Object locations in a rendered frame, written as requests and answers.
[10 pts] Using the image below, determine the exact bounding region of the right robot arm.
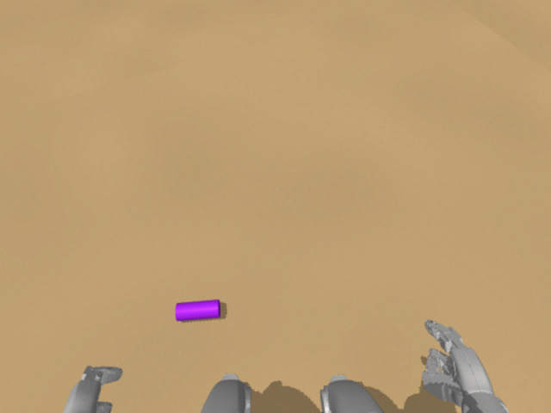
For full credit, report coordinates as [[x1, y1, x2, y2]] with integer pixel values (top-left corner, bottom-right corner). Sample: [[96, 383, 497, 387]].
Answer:
[[461, 392, 510, 413]]

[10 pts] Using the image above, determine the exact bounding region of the right robot hand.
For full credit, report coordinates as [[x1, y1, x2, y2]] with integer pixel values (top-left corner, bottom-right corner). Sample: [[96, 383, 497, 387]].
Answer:
[[422, 320, 495, 407]]

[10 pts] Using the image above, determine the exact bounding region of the can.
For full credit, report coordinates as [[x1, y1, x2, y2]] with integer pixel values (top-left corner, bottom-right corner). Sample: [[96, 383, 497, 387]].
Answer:
[[176, 299, 220, 321]]

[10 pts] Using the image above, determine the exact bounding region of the left robot hand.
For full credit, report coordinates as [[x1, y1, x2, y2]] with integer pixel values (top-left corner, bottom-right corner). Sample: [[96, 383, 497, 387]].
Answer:
[[63, 366, 122, 413]]

